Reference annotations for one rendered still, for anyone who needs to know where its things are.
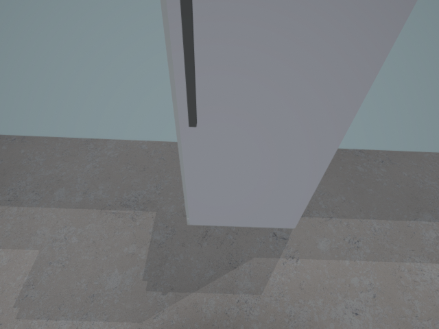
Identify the handle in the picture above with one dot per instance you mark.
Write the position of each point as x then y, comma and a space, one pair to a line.
188, 46

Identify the fridge door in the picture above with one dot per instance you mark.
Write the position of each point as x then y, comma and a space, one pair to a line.
278, 84

